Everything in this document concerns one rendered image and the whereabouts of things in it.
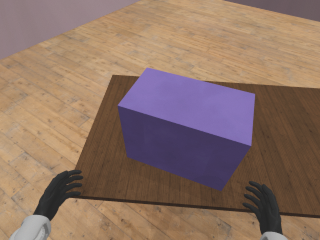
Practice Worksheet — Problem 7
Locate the robot left forearm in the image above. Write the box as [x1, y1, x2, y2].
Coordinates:
[9, 214, 52, 240]

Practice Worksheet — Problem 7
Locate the table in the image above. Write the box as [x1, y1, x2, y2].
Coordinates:
[66, 74, 320, 219]

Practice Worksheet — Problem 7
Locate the carton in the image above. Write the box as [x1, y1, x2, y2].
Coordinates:
[117, 67, 255, 191]

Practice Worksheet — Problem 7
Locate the robot right hand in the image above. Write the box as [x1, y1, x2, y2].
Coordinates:
[242, 181, 283, 235]

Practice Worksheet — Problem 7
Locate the robot left hand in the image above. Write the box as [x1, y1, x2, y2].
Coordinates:
[33, 170, 84, 221]

